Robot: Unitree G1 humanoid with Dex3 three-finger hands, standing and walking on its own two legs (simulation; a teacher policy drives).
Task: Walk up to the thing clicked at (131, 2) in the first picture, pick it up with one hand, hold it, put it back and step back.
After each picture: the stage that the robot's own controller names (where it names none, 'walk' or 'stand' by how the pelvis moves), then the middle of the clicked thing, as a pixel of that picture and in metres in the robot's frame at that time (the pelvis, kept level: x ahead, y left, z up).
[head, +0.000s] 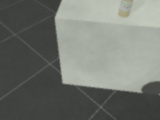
stand; (125, 6) +0.88 -0.25 +0.01
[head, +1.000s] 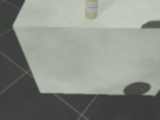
walk; (91, 6) +0.80 -0.01 +0.04
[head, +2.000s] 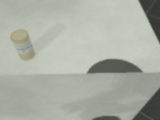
walk; (23, 45) +0.50 +0.28 +0.02
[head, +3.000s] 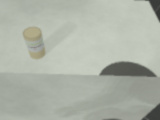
stand; (35, 43) +0.50 +0.19 +0.04
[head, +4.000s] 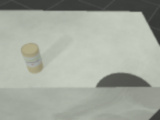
stand; (32, 58) +0.47 +0.21 +0.01
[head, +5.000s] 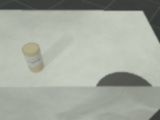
stand; (33, 58) +0.48 +0.21 +0.00
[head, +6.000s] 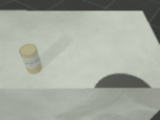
stand; (31, 59) +0.47 +0.22 +0.00
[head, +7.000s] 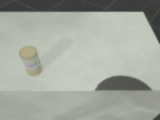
stand; (31, 61) +0.46 +0.22 +0.00
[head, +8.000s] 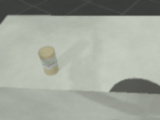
rise first; (49, 61) +0.47 +0.18 +0.01
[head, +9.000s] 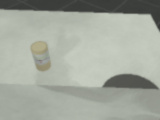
go down; (41, 56) +0.49 +0.17 +0.01
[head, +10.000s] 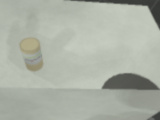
go down; (32, 55) +0.45 +0.17 +0.03
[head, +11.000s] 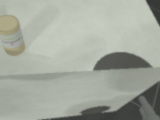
close in; (11, 36) +0.48 +0.18 +0.06
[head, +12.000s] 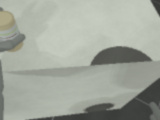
close; (8, 32) +0.49 +0.19 +0.08
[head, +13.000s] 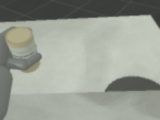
lift; (24, 51) +0.35 +0.16 +0.21
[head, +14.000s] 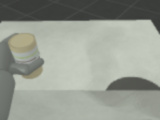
lift; (27, 56) +0.33 +0.17 +0.20
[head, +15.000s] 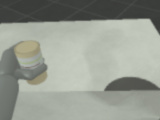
hold; (32, 63) +0.33 +0.15 +0.17
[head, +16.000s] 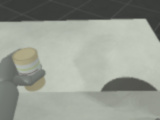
hold; (30, 69) +0.33 +0.16 +0.15
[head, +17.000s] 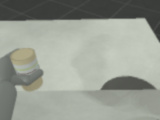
crouch; (28, 70) +0.33 +0.17 +0.14
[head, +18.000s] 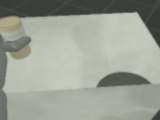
crouch; (15, 38) +0.42 +0.19 +0.19
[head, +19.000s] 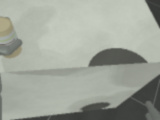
lower; (6, 39) +0.47 +0.19 +0.06
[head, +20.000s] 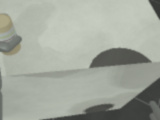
lower; (5, 35) +0.48 +0.19 +0.07
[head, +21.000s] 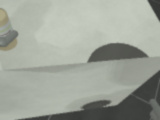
lower; (1, 30) +0.50 +0.19 +0.08
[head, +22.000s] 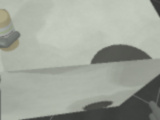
lower; (3, 31) +0.49 +0.19 +0.08
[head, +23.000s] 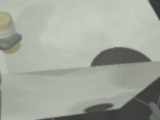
loosen; (5, 34) +0.49 +0.19 +0.07
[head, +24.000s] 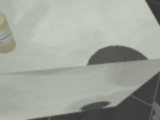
withdraw; (0, 34) +0.49 +0.20 +0.07
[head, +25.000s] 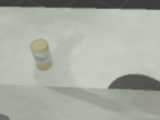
sink last; (42, 55) +0.47 +0.19 +0.04
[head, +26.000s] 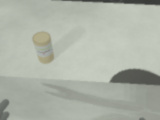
stand; (44, 48) +0.49 +0.18 +0.03
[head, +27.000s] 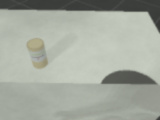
stand; (38, 54) +0.50 +0.19 +0.03
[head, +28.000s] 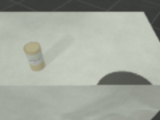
stand; (35, 57) +0.49 +0.21 +0.00
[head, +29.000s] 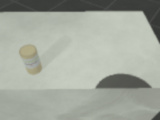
stand; (31, 60) +0.47 +0.22 +0.00
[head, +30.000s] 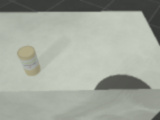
stand; (29, 61) +0.46 +0.22 +0.00
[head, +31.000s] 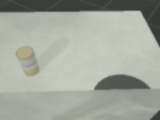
stand; (28, 61) +0.46 +0.23 +0.00
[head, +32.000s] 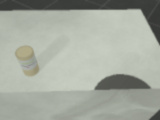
walk; (28, 61) +0.45 +0.22 +0.00
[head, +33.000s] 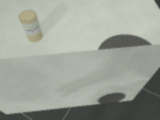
walk; (31, 26) +0.57 +0.21 +0.03
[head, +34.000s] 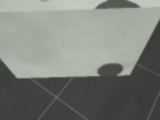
walk; out of the picture +0.84 +0.22 +0.03
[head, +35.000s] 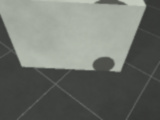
stand; out of the picture +1.12 +0.18 +0.02
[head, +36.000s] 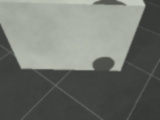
stand; out of the picture +1.09 +0.18 +0.00
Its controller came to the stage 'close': yes
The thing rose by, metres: 0.21
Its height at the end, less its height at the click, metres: +0.00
